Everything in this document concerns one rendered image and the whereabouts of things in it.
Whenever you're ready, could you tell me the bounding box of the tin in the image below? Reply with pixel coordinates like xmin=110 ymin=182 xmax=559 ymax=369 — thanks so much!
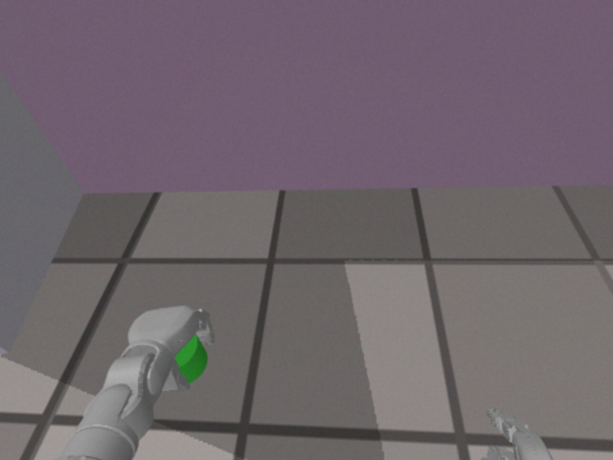
xmin=174 ymin=334 xmax=208 ymax=383

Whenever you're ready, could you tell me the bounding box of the right robot hand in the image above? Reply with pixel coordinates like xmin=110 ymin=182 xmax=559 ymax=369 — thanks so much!
xmin=482 ymin=409 xmax=553 ymax=460

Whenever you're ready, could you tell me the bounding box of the left robot arm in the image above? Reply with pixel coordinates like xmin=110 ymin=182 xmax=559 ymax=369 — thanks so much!
xmin=56 ymin=339 xmax=173 ymax=460

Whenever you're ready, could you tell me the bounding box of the left robot hand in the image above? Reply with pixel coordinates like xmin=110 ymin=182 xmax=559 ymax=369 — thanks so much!
xmin=127 ymin=306 xmax=215 ymax=392

